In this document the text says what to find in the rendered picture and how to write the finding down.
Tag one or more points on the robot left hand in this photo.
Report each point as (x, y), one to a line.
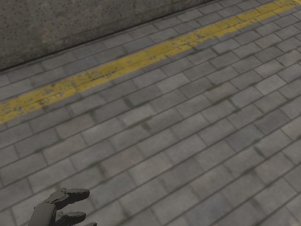
(45, 213)

